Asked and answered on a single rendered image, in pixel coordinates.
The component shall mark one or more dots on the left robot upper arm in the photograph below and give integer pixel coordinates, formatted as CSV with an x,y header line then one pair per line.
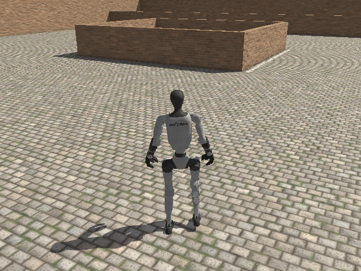
x,y
161,120

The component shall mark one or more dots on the right robot upper arm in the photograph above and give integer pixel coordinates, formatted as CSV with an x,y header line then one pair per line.
x,y
199,128

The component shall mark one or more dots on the right robot hand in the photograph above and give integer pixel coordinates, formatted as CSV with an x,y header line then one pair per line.
x,y
206,157

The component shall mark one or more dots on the humanoid robot torso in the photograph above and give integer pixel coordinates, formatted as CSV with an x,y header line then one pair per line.
x,y
179,131

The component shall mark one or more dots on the left robot forearm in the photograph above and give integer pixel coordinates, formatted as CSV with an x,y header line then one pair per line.
x,y
151,150

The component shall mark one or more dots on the left robot hand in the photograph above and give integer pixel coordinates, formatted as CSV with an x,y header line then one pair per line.
x,y
153,159

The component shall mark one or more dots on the left robot foot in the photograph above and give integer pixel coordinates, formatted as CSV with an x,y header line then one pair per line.
x,y
168,228

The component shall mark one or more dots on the right robot forearm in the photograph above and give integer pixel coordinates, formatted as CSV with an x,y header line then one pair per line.
x,y
207,147

